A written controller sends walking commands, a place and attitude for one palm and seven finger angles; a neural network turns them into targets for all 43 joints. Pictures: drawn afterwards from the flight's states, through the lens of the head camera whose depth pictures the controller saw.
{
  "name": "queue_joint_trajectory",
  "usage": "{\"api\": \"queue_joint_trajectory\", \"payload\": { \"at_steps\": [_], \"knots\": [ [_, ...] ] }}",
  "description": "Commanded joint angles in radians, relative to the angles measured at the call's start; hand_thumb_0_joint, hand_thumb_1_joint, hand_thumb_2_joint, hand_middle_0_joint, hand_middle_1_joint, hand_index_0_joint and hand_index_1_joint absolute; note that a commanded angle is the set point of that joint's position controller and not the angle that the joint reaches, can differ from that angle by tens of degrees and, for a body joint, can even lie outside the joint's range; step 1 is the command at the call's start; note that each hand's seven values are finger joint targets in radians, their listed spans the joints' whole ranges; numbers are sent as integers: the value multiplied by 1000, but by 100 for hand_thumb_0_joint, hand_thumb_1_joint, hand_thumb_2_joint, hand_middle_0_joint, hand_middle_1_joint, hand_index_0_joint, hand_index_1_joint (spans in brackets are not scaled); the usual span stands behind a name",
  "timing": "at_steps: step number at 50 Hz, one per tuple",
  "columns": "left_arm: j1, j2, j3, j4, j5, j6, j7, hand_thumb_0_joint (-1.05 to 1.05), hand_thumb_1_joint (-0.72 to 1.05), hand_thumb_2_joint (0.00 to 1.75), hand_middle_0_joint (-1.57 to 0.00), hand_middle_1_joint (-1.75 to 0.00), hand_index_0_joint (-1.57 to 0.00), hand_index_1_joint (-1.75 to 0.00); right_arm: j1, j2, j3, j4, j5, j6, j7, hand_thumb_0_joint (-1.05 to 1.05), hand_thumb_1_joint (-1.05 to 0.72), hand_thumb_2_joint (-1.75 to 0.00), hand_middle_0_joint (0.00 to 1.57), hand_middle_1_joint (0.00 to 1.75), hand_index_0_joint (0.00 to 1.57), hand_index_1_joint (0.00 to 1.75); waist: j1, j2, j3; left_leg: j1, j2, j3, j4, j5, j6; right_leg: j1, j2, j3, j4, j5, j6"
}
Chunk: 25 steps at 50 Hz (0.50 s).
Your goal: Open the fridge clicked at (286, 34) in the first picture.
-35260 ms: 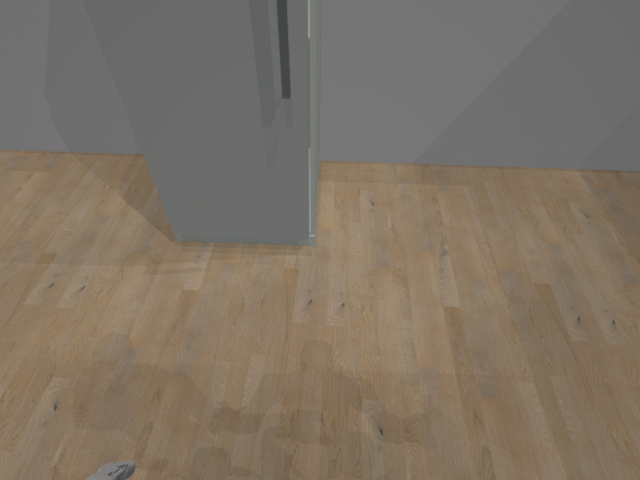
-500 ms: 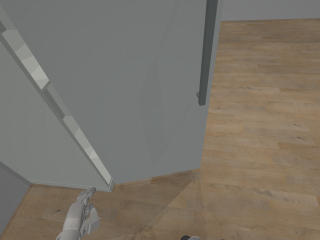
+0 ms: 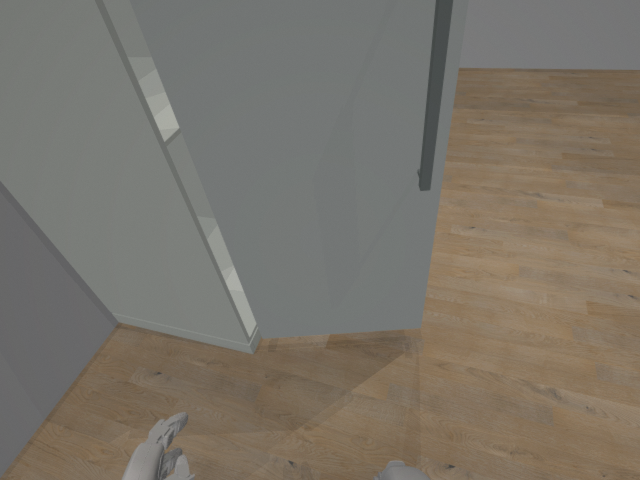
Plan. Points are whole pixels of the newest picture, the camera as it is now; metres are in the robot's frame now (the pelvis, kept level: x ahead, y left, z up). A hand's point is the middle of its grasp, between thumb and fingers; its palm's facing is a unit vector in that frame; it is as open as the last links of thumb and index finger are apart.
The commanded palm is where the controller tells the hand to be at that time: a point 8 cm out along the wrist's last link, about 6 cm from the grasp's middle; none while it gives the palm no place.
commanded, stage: stop stepping back and stand still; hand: right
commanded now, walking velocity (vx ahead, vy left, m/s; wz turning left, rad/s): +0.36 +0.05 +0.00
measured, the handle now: (434, 63) +0.71 -0.18 +0.21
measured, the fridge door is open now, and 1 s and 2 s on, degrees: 72 72 72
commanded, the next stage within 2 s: let the arm hang, fingers relaxed in 1.28 s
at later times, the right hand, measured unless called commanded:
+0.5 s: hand out of the picture +0.09 -0.32 +0.19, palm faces +0.58 +0.72 -0.39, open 7.4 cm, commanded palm +0.04 -0.33 +0.19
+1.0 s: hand out of the picture +0.15 -0.32 +0.16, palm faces +0.52 +0.74 -0.43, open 7.4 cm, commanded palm +0.08 -0.35 +0.19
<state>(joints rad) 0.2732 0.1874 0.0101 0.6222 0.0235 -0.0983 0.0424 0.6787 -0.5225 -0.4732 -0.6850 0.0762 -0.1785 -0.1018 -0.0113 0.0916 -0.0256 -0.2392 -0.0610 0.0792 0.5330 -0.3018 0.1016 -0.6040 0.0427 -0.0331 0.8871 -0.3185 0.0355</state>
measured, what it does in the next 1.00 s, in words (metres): steps on the spot: right foot, then left foot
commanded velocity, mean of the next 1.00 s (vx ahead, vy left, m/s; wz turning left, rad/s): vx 0.11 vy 0.05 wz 0.00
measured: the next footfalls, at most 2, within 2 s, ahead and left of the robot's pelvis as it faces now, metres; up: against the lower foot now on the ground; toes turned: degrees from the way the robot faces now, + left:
right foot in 0.14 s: +0.01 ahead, -0.15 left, -0.01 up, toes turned -8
left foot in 0.40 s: +0.00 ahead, +0.06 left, -0.01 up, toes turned -2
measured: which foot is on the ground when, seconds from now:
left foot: down 0.00-0.12, up 0.14-0.38, down 0.40-1.00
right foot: up 0.00-0.12, down 0.14-1.00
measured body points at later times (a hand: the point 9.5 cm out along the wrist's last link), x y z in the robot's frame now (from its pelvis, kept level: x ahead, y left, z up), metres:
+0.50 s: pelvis -0.08 -0.02 +0.00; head -0.11 -0.04 +0.45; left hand +0.07 +0.20 -0.09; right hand +0.05 -0.35 +0.21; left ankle -0.06 +0.08 -0.73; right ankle -0.05 -0.15 -0.68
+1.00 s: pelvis -0.03 -0.04 +0.00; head -0.02 -0.05 +0.45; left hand +0.13 +0.19 -0.09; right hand +0.12 -0.36 +0.18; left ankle -0.04 +0.06 -0.73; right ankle -0.03 -0.14 -0.73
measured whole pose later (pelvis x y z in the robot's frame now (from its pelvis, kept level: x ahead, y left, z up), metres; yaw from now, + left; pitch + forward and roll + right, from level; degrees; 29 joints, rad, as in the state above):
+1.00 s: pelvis -0.03 -0.04 +0.00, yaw -5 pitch -1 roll +0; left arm 0.25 0.21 0.01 0.69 0.01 -0.14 0.06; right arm 0.50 -0.38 -0.41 -0.43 0.03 -0.23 -0.17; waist -0.01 0.01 0.02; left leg -0.25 -0.01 0.06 0.59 -0.33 0.03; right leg -0.28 -0.02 -0.06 0.58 -0.29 -0.02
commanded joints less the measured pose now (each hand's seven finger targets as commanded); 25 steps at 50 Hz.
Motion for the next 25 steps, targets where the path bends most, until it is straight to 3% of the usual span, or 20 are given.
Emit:
{"api": "queue_joint_trajectory", "payload": {
  "at_steps": [1, 2, 4, 5, 6, 7, 8, 9, 11, 13, 15, 16, 17, 18, 19, 20, 21, 22, 24, 25],
  "knots": [
    [-116, 151, 42, -92, -2, -49, 54, 0, 90, 90, -20, -30, -20, -30, -376, -74, -55, 87, -29, -25, -59, 0, -90, -90, 20, 30, 20, 30, 49, -15, 79, -372, 329, -262, -363, -519, 46, 204, -119, 31, 130, -77, -43],
    [-150, 150, 40, -98, -12, -59, 62, 0, 90, 90, -20, -30, -20, -30, -468, -51, 0, 89, -42, -24, -57, 0, -90, -90, 20, 30, 20, 30, 43, 1, 107, -349, 326, -235, -319, -514, 45, 236, -133, 21, -8, -129, -55],
    [-107, 152, 30, -71, -12, -80, 77, 0, 90, 90, -20, -30, -20, -30, -527, -25, 55, 120, -60, -28, -74, 0, -90, -90, 20, 30, 20, 30, 55, -136, 48, -231, 250, -123, -104, -414, 25, 363, -85, -55, -328, -144, -73],
    [-88, 173, 31, -88, -15, -94, 78, 0, 90, 90, -20, -30, -20, -30, -537, -19, 74, 77, -57, -36, -77, 0, -90, -90, 20, 30, 20, 30, 58, -323, 26, -220, 145, -56, 137, -343, -19, 385, -122, 79, -509, -243, -103],
    [-95, 191, 35, -116, -22, -107, 70, 0, 90, 90, -20, -30, -20, -30, -548, -26, 73, -10, -57, -55, -80, 0, -90, -90, 20, 30, 20, 30, 53, -560, 56, -415, 24, 10, 410, -283, -87, 476, -326, 464, -668, -355, -188],
    [-126, 165, 34, -150, -25, -112, 63, 0, 90, 90, -20, -30, -20, -30, -494, -67, 30, -27, -63, -71, -78, 0, -90, -90, 20, 30, 20, 30, 34, -434, 54, -385, 44, -51, 572, -210, -95, 376, -417, 586, -737, -342, -247],
    [-96, 154, 42, -117, -18, -110, 40, 0, 90, 90, -20, -30, -20, -30, -370, -91, -23, -2, -53, -79, -58, 0, -90, -90, 20, 30, 20, 30, 36, -327, 24, -375, 36, -92, 674, -165, -92, 322, -407, 619, -782, -505, -236],
    [-138, 150, 41, -140, -12, -108, 19, 0, 90, 90, -20, -30, -20, -30, -329, -110, -40, -92, -47, -74, -48, 0, -90, -90, 20, 30, 20, 30, 30, -284, 57, -371, 69, -115, 682, -133, -92, 226, -403, 629, -803, -543, -235],
    [-153, 136, 31, -132, -14, -102, -2, 0, 90, 90, -20, -30, -20, -30, -181, -77, -46, -115, -48, -79, -48, 0, -90, -90, 20, 30, 20, 30, 10, -267, 64, -234, 75, -55, 552, -72, -81, 130, -343, 414, -779, -467, -200],
    [-150, 138, 35, -135, -6, -93, 2, 0, 90, 90, -20, -30, -20, -30, -134, -102, -79, -140, -56, -88, -58, 0, -90, -90, 20, 30, 20, 30, -3, -387, 13, -4, 24, 44, 340, -89, -72, 39, -270, 228, -782, -462, -133],
    [-139, 133, 38, -141, 8, -76, 19, 0, 90, 90, -20, -30, -20, -30, -143, -103, -94, -70, -60, -73, -70, 0, -90, -90, 20, 30, 20, 30, -2, -439, -19, 219, -16, 99, 166, -182, -53, -40, -247, 151, -718, -463, -108],
    [-138, 126, 37, -139, 7, -67, 26, 0, 90, 90, -20, -30, -20, -30, -148, -109, -103, -22, -60, -58, -74, 0, -90, -90, 20, 30, 20, 30, -18, -358, -46, 334, -28, 84, 45, -233, -35, -77, -216, 120, -578, -434, -88],
    [-131, 127, 37, -129, 0, -62, 30, 0, 90, 90, -20, -30, -20, -30, -139, -91, -85, 48, -60, -37, -72, 0, -90, -90, 20, 30, 20, 30, -20, -204, -26, 332, 19, 25, -81, -253, -5, -99, -140, 38, -356, -380, -74],
    [-137, 118, 45, -130, -11, -51, 29, 0, 90, 90, -20, -30, -20, -30, -206, -92, -79, 57, -56, -28, -64, 0, -90, -90, 20, 30, 20, 30, -14, 67, -9, 257, 212, -295, -221, -320, 88, -158, -59, -41, 13, -249, -59],
    [-131, 138, 55, -127, -22, -57, 35, 0, 90, 90, -20, -30, -20, -30, -302, -138, -104, 18, -43, -39, -63, 0, -90, -90, 20, 30, 20, 30, 4, 203, 14, 101, 420, -616, -355, -352, 187, -188, -47, 13, 323, -168, -46],
    [-134, 139, 42, -103, 1, -74, 31, 0, 90, 90, -20, -30, -20, -30, -399, -220, -171, -31, -34, -66, -63, 0, -90, -90, 20, 30, 20, 30, 38, 133, 62, -138, 437, -625, -373, -325, 194, -85, -119, 60, 433, -98, -23],
    [-117, 99, 34, -78, 1, -74, 34, 0, 90, 90, -20, -30, -20, -30, -365, -128, -115, 96, -44, -66, -64, 0, -90, -90, 20, 30, 20, 30, 34, 111, 11, -119, 407, -550, -374, -556, 159, -64, -136, 73, 335, -121, -31],
    [-108, 115, 40, -84, -7, -74, 36, 0, 90, 90, -20, -30, -20, -30, -420, -79, -49, 77, -50, -59, -55, 0, -90, -90, 20, 30, 20, 30, 36, 89, 17, -203, 362, -504, -349, -644, 114, 43, -137, 53, 208, -113, -47],
    [-132, 116, 30, -73, -13, -72, 57, 0, 90, 90, -20, -30, -20, -30, -380, -2, 32, 131, -58, -56, -57, 0, -90, -90, 20, 30, 20, 30, 30, -31, 49, -264, 326, -367, -262, -480, 97, 243, -123, -22, -50, -85, -63],
    [-135, 111, 23, -72, -11, -77, 64, 0, 90, 90, -20, -30, -20, -30, -404, -9, 40, 101, -60, -61, -67, 0, -90, -90, 20, 30, 20, 30, 30, -30, 27, -228, 297, -290, -215, -408, 76, 320, -93, -67, -181, -67, -65]
  ]
}}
